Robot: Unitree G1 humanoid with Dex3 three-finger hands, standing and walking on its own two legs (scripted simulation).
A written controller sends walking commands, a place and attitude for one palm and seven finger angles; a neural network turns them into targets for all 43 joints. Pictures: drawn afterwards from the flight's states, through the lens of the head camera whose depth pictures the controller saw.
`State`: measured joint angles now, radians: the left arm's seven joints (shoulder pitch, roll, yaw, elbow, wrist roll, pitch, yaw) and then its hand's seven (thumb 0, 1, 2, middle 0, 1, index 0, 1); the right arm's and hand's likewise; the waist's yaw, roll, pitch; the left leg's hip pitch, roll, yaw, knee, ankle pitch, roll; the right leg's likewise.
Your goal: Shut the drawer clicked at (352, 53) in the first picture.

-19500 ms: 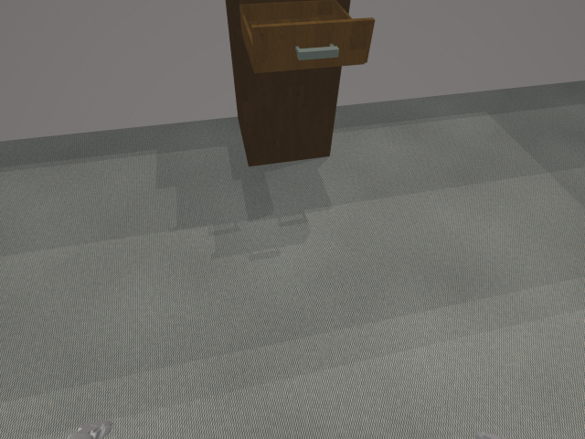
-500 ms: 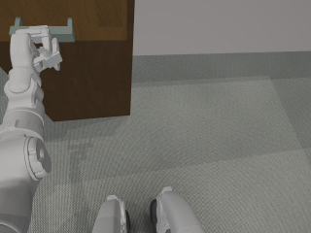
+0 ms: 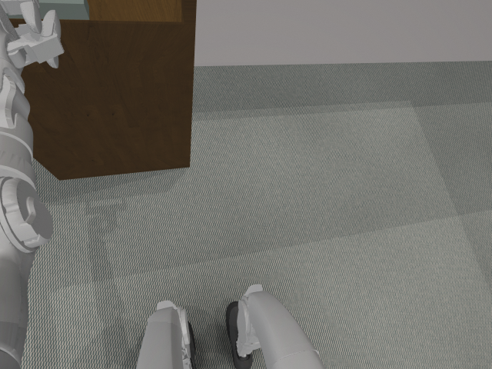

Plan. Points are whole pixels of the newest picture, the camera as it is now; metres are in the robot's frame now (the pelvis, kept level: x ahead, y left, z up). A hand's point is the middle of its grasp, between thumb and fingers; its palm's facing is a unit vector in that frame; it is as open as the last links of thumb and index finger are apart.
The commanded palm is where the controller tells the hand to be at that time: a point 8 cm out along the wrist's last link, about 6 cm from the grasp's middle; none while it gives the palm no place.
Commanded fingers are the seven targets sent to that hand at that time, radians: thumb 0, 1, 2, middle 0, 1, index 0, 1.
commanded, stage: push the drawer shut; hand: left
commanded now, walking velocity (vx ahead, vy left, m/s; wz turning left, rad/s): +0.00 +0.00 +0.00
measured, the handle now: out of the picture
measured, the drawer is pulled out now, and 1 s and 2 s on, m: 0.00 0.00 0.00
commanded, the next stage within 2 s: pull the fist back off the drawer in 0.06 s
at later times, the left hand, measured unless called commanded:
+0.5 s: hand (49, 34) +0.58 +0.19 +0.07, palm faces +0.06 -1.00 -0.04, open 3.3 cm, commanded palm +0.58 +0.20 +0.08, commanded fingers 0.00 0.90 0.90 -1.40 -1.60 -1.40 -1.60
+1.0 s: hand (51, 41) +0.57 +0.19 +0.07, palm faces +0.07 -1.00 -0.02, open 3.3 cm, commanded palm +0.52 +0.21 +0.09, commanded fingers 0.00 0.90 0.90 -1.40 -1.60 -1.40 -1.60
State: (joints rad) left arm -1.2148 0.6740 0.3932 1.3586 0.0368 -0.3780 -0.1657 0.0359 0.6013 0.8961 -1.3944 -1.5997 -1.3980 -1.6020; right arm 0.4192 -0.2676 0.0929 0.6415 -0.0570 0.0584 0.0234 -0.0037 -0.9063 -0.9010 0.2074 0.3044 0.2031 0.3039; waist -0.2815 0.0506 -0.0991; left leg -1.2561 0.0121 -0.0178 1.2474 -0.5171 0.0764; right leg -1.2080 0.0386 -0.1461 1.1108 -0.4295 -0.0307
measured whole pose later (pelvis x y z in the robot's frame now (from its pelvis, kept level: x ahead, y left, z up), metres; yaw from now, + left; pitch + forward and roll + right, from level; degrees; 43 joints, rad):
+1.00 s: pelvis +0.03 +0.00 +0.02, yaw -1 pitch +28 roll -5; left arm -0.96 0.53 0.41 1.15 -0.04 -0.40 -0.14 0.02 0.88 0.90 -1.40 -1.60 -1.40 -1.60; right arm 0.40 -0.26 0.05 0.60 -0.03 0.09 0.05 0.00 -0.91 -0.90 0.21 0.30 0.20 0.30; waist -0.22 0.04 -0.12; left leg -1.11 0.02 0.02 1.16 -0.53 0.08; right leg -1.09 0.05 -0.10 1.04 -0.44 -0.02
